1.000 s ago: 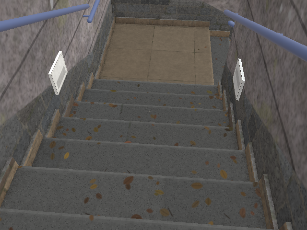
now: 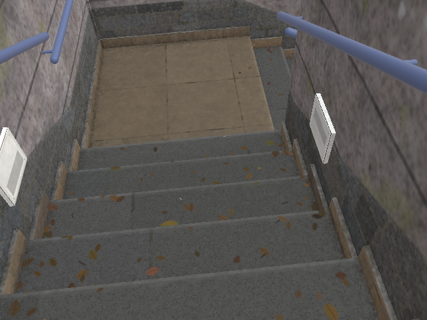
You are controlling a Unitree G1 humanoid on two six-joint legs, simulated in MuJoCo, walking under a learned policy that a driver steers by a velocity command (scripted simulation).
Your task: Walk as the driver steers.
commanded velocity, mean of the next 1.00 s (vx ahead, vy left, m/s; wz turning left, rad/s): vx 0.03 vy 0.00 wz -0.08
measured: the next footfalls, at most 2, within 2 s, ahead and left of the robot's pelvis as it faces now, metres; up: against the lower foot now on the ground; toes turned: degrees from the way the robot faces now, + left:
left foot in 0.22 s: +0.23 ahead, +0.17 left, -0.15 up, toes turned -6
right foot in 0.74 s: +0.05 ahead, -0.06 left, +0.00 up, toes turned -3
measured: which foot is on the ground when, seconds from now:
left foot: up 0.00-0.20, down 0.22-0.78, up 0.80-1.00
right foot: down 0.00-0.24, up 0.26-0.72, down 0.74-1.00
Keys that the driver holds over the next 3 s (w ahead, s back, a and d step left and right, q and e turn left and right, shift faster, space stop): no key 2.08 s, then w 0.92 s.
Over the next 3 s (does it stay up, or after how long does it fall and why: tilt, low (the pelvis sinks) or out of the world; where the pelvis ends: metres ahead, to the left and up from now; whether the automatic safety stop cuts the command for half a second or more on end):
stays up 0.35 -0.02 -0.15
